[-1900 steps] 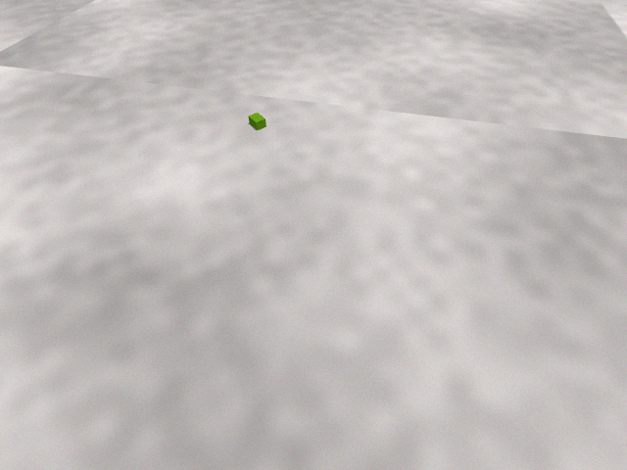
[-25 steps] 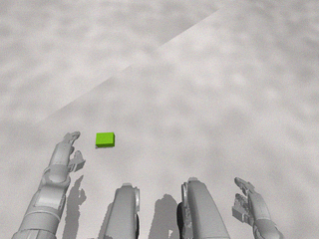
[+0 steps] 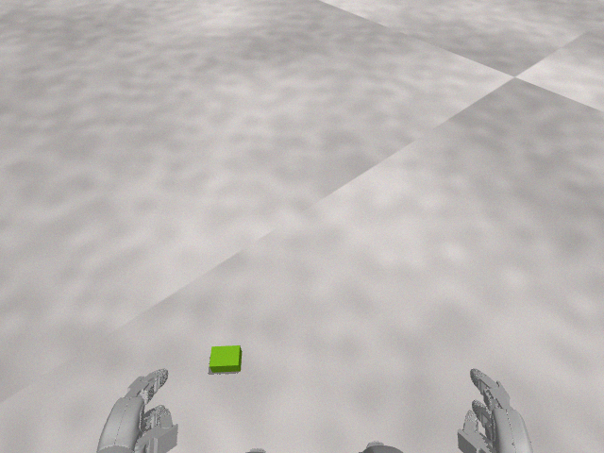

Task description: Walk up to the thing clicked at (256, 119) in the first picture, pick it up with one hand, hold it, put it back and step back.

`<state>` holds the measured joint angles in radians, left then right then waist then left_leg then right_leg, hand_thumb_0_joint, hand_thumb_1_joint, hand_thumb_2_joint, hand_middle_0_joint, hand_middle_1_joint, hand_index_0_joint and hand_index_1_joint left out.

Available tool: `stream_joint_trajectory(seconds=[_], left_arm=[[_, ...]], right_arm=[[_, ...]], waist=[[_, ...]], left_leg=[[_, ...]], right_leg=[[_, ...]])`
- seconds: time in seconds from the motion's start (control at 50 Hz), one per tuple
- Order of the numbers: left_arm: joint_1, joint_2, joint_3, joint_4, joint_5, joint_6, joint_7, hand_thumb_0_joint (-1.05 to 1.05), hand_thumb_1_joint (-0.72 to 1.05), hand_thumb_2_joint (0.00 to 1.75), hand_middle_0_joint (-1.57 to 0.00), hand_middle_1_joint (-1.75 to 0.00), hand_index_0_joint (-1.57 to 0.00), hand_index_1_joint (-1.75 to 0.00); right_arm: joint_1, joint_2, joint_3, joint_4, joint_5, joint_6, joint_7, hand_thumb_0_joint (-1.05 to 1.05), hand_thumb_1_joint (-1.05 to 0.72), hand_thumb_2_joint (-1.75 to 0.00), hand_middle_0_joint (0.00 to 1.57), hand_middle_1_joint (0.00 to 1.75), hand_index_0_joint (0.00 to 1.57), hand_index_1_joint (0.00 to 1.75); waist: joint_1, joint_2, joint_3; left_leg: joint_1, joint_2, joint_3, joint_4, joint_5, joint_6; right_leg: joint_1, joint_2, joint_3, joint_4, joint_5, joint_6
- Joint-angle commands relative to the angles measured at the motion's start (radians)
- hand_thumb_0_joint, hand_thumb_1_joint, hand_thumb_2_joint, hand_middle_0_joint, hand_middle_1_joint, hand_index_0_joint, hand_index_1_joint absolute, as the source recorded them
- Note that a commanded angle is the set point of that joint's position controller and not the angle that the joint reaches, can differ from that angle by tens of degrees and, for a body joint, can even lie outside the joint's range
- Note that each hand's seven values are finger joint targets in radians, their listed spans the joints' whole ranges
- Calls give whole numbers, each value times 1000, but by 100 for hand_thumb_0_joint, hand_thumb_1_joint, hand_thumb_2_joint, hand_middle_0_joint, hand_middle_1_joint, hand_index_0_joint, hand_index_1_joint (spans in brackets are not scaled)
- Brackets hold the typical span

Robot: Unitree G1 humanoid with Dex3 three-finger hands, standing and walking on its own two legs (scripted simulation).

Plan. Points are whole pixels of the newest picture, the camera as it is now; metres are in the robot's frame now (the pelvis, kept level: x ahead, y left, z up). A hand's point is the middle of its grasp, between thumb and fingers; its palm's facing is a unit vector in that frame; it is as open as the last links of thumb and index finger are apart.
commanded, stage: home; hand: left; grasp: from above
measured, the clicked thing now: (226, 358) +0.50 +0.25 -0.69
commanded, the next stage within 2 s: none
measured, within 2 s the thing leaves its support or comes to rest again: neither
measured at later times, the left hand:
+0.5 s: hand (172, 428) +0.18 +0.18 -0.04, palm faces +0.05 -0.98 -0.21, open 7.4 cm
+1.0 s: hand (177, 430) +0.18 +0.18 -0.05, palm faces +0.06 -0.98 -0.21, open 7.4 cm
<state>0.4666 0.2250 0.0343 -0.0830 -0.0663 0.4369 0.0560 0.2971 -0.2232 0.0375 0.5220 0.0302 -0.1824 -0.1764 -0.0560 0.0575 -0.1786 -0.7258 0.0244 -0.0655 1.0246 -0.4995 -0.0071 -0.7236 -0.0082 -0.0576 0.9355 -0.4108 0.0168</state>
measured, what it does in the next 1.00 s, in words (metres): stands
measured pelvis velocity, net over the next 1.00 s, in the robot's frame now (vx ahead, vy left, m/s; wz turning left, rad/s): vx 0.02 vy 0.00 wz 0.01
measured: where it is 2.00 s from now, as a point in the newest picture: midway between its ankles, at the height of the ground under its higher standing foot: outside the picture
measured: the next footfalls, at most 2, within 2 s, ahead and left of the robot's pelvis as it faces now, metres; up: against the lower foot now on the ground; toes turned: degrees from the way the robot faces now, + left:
none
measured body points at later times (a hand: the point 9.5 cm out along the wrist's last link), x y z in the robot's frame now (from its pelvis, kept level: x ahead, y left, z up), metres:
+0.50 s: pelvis +0.02 +0.00 +0.00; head +0.04 +0.01 +0.45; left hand +0.17 +0.23 -0.03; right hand +0.18 -0.24 -0.06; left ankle +0.00 +0.12 -0.68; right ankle +0.03 -0.14 -0.68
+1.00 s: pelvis +0.02 +0.00 +0.00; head +0.04 +0.00 +0.45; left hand +0.17 +0.23 -0.03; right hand +0.18 -0.25 -0.06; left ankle +0.00 +0.12 -0.68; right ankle +0.03 -0.14 -0.68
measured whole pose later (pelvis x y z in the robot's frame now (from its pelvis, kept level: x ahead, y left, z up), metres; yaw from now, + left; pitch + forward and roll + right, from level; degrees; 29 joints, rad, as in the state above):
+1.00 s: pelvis +0.02 +0.00 +0.00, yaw +0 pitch +10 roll -2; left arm 0.49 0.22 0.03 -0.11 -0.05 0.45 0.02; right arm 0.28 -0.22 0.02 0.54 0.01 -0.24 -0.17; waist -0.03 0.04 -0.16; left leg -0.66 0.02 -0.07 1.00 -0.52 -0.01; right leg -0.67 -0.01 -0.06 0.93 -0.44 0.01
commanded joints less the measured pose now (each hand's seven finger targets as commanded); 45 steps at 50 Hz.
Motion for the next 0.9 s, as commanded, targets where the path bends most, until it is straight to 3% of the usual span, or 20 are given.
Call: stream_joint_trajectory(seconds=[0.0,0.12,0.26,0.6,0.68,0.74,0.88], left_arm=[[3,91,43,-218,5,-31,-11,0,90,90,-20,-30,-20,-30],[-33,95,46,-215,15,-42,-30,0,90,90,-20,-30,-20,-30],[1,106,53,-234,25,-48,-30,0,90,90,-20,-30,-20,-30],[17,97,52,-213,16,-44,-29,0,90,90,-20,-30,-20,-30],[15,100,59,-205,17,-44,-29,0,90,90,-20,-30,-20,-30],[9,105,60,-206,19,-44,-30,0,90,90,-20,-30,-20,-30],[11,99,49,-216,20,-41,-30,0,90,90,-20,-30,-20,-30]], right_arm=[[-74,-110,-43,-155,-7,-72,-22,0,-90,-90,20,30,20,30],[-82,-111,-46,-147,-19,-106,-25,0,-90,-90,20,30,20,30],[-87,-119,-51,-135,-23,-123,-19,0,-90,-90,20,30,20,30],[-71,-121,-58,-129,-24,-113,-13,0,-90,-90,20,30,20,30],[-78,-121,-58,-129,-25,-110,-12,0,-90,-90,20,30,20,30],[-81,-123,-60,-134,-24,-110,-11,0,-90,-90,20,30,20,30],[-75,-119,-58,-134,-23,-109,-12,0,-90,-90,20,30,20,30]], waist=[[-4,-31,-46],[-10,-37,-3],[20,16,-75],[13,-15,-103],[26,-7,-76],[17,-20,-68],[14,-14,-82]], left_leg=[[90,-33,13,-204,163,29],[85,-36,15,-211,120,29],[128,-34,12,-204,216,15],[137,-29,11,-177,347,12],[125,-29,12,-186,307,12],[111,-32,13,-192,249,16],[121,-36,28,-169,279,21]], right_leg=[[128,34,-15,-170,99,-21],[109,29,-18,-177,55,-16],[149,29,-21,-143,132,-23],[184,29,-19,-123,242,-24],[172,29,-18,-131,209,-21],[168,26,-14,-145,170,-20],[177,21,-6,-145,209,-17]])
